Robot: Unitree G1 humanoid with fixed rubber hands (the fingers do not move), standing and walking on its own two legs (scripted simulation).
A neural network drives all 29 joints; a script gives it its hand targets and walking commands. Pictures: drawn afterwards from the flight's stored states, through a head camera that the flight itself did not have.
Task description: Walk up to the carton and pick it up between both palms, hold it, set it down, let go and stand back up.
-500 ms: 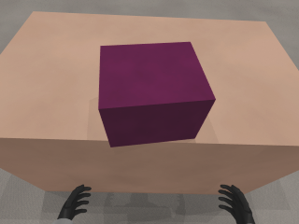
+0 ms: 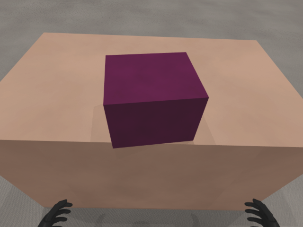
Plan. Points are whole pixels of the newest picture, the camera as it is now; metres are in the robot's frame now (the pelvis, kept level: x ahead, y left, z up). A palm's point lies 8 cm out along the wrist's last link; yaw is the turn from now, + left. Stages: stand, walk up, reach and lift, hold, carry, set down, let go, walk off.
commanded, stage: stand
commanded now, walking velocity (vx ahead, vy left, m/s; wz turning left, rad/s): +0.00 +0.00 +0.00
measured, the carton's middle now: (150, 98) +0.48 +0.03 +0.07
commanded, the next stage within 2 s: none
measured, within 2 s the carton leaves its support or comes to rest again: neither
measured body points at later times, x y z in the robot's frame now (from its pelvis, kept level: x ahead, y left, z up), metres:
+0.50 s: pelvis +0.00 +0.00 +0.00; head -0.01 +0.01 +0.45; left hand +0.13 +0.29 -0.08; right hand +0.15 -0.29 -0.07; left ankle +0.03 +0.11 -0.73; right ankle -0.01 -0.10 -0.73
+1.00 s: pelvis -0.01 +0.00 +0.00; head -0.02 +0.01 +0.45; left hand +0.13 +0.29 -0.08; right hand +0.15 -0.29 -0.07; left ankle +0.03 +0.11 -0.73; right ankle -0.01 -0.10 -0.73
